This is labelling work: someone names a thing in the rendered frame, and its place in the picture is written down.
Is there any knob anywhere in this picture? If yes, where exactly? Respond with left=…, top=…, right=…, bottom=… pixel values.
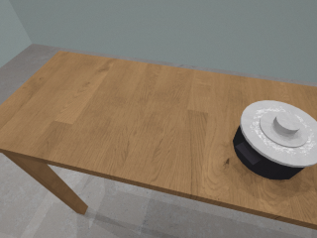
left=273, top=112, right=302, bottom=135

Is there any pot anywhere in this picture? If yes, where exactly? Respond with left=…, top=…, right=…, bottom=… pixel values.
left=233, top=125, right=305, bottom=180

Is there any lid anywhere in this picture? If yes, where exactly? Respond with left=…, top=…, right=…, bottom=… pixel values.
left=240, top=100, right=317, bottom=168

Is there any table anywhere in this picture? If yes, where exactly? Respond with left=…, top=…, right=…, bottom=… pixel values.
left=0, top=51, right=317, bottom=230

